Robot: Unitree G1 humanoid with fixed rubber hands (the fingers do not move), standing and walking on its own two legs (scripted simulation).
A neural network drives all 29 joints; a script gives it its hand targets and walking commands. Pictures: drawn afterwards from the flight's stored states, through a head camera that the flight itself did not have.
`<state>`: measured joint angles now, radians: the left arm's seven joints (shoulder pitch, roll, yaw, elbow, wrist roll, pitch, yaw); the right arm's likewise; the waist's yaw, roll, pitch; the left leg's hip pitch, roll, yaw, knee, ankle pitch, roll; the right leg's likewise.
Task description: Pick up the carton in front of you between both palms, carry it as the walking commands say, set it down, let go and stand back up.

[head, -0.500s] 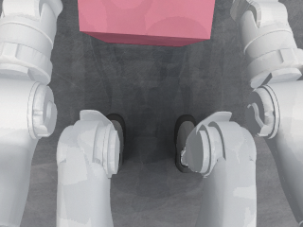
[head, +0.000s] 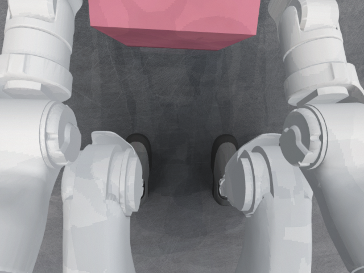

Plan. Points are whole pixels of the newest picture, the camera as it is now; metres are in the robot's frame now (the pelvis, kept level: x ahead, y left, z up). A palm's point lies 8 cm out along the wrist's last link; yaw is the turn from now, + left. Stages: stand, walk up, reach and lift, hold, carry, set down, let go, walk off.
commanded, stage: reach and lift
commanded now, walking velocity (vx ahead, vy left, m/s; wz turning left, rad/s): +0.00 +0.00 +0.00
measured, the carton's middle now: out of the picture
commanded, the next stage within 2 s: none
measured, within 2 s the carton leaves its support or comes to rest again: leaves its support in 0.08 s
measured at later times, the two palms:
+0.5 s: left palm out of the picture +0.50 +0.18 +0.04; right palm out of the picture +0.52 -0.12 +0.04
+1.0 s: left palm out of the picture +0.46 +0.17 +0.18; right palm out of the picture +0.48 -0.13 +0.18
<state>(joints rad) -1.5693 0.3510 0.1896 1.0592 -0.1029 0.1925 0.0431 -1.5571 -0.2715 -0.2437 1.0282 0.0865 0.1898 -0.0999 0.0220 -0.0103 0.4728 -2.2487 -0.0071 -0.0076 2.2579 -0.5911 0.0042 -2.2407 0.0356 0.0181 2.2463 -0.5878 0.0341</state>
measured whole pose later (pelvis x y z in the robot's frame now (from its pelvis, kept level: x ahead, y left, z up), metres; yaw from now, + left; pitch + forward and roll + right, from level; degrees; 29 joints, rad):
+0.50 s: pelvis -0.01 -0.01 +0.10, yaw +2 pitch +42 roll -1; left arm -1.20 0.08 0.50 0.81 0.25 0.39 0.01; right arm -1.21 -0.02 -0.55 0.81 -0.26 0.37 -0.08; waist 0.02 -0.02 -0.09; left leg -2.12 -0.06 -0.06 1.86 -0.48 -0.04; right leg -2.11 0.06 0.03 1.87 -0.51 0.04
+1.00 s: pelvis +0.03 -0.01 +0.22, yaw +2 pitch +38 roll -1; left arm -0.85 -0.04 0.44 0.61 0.24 0.43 0.00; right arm -0.86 0.07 -0.46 0.62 -0.22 0.41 -0.06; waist 0.01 -0.02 -0.23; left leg -1.69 -0.04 -0.06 1.51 -0.48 -0.03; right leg -1.67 0.06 0.05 1.51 -0.49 0.03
